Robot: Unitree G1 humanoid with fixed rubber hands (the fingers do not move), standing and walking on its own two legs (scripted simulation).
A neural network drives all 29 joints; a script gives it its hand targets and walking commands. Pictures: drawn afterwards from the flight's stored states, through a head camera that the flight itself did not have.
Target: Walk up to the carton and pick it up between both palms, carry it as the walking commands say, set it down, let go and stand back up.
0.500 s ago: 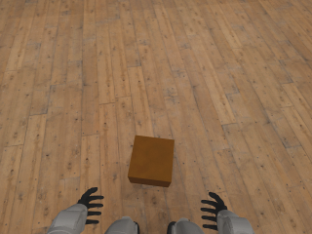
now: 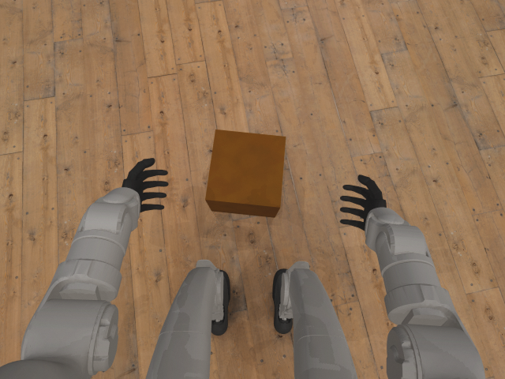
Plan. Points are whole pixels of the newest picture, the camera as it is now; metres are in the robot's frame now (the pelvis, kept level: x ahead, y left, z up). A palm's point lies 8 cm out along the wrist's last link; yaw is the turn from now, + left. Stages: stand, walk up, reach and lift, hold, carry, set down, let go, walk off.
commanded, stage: reach and lift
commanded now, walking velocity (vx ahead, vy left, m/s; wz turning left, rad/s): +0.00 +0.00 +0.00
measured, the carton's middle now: (246, 175) +0.56 +0.02 -0.59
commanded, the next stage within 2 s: none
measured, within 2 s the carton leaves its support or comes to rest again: neither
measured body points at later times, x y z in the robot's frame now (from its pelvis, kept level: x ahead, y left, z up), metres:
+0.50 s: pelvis +0.03 +0.01 -0.02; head +0.31 +0.02 +0.32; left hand +0.52 +0.24 -0.13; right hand +0.50 -0.20 -0.14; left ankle +0.10 +0.10 -0.65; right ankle +0.11 -0.11 -0.65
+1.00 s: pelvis +0.01 +0.00 -0.05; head +0.38 +0.01 +0.20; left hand +0.56 +0.22 -0.21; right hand +0.54 -0.20 -0.22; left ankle +0.10 +0.10 -0.65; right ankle +0.11 -0.12 -0.65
